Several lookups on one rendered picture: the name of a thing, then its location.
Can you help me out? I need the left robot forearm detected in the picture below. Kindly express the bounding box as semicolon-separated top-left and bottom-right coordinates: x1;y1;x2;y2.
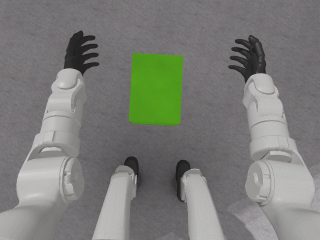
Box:
16;68;87;199

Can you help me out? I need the robot left upper arm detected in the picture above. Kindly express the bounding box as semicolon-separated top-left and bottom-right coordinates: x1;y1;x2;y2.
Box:
0;156;85;240

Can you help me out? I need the left robot hand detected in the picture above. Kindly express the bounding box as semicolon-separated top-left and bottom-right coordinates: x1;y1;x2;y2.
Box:
64;30;99;76

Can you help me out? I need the carton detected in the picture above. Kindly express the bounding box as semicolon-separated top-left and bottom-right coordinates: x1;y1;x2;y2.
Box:
129;53;183;126

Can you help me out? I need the right robot forearm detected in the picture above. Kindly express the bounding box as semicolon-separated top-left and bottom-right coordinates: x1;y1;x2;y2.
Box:
242;73;315;203

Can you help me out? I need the robot left shin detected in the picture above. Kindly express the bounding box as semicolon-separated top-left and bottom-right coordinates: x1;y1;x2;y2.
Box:
110;165;134;180

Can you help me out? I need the robot left thigh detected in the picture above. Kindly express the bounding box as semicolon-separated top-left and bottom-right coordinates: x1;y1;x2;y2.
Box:
92;170;137;240

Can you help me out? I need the right robot hand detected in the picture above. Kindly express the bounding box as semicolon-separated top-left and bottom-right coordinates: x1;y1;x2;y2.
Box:
228;35;266;83

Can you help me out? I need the robot right upper arm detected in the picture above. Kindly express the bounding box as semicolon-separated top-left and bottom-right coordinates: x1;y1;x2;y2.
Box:
245;159;320;240

